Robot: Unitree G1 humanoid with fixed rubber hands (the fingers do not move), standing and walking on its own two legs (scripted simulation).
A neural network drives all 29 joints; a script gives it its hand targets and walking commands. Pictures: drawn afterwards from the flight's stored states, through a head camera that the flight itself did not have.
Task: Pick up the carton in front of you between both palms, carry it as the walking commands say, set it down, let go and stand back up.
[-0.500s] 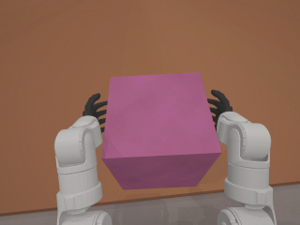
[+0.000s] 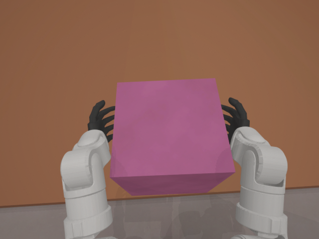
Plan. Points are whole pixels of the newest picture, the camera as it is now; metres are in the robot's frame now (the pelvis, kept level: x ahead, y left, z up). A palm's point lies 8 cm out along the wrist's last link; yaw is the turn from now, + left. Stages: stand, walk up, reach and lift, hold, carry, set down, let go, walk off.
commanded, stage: carry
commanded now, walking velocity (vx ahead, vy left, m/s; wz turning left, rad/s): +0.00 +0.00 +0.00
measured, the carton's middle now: (167, 144) +0.35 +0.00 +0.02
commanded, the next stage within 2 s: none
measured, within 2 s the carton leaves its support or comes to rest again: neither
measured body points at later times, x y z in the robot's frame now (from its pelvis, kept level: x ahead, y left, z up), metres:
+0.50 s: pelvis +0.05 +0.02 -0.02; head +0.06 +0.03 +0.43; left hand +0.40 +0.17 +0.09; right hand +0.39 -0.13 +0.09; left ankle +0.05 +0.10 -0.75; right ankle -0.04 -0.11 -0.75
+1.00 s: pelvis +0.02 +0.01 -0.02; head +0.01 +0.01 +0.43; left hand +0.36 +0.15 +0.10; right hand +0.35 -0.15 +0.10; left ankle +0.05 +0.10 -0.75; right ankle -0.04 -0.11 -0.75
